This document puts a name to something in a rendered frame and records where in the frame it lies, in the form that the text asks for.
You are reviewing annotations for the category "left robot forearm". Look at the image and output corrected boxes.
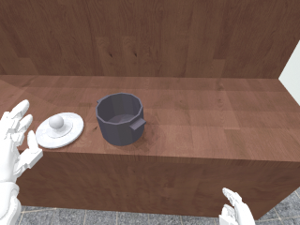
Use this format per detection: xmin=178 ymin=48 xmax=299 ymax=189
xmin=0 ymin=182 xmax=22 ymax=225

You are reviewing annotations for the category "left robot hand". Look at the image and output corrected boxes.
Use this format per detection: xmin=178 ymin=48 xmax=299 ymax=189
xmin=0 ymin=99 xmax=43 ymax=184

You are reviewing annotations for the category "table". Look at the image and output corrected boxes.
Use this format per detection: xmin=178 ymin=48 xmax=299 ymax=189
xmin=0 ymin=0 xmax=300 ymax=220

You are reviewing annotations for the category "pot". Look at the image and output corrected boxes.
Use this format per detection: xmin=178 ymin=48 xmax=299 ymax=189
xmin=95 ymin=92 xmax=146 ymax=146

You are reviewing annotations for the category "knob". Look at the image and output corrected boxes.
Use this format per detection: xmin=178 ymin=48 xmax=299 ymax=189
xmin=49 ymin=115 xmax=65 ymax=129

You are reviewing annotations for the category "right robot hand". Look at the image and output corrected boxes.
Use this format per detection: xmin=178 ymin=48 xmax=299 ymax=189
xmin=219 ymin=188 xmax=256 ymax=225

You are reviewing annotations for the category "lid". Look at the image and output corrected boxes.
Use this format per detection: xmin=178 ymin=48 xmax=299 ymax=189
xmin=35 ymin=112 xmax=84 ymax=149

